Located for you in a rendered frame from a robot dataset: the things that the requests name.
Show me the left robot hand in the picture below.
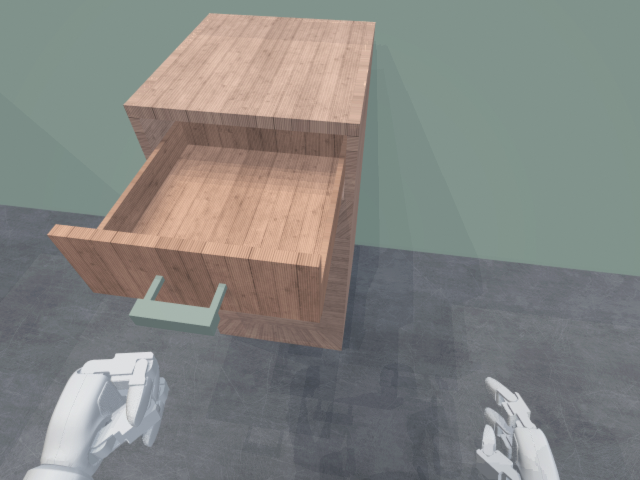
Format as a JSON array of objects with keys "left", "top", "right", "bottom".
[{"left": 40, "top": 352, "right": 170, "bottom": 476}]

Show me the handle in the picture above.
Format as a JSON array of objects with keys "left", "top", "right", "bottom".
[{"left": 129, "top": 275, "right": 227, "bottom": 336}]

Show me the cabinet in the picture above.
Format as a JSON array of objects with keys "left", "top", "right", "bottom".
[{"left": 123, "top": 13, "right": 376, "bottom": 351}]

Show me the right robot hand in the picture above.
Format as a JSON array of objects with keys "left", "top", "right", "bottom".
[{"left": 476, "top": 377, "right": 560, "bottom": 480}]

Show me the drawer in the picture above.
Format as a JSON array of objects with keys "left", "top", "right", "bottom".
[{"left": 47, "top": 121, "right": 347, "bottom": 323}]

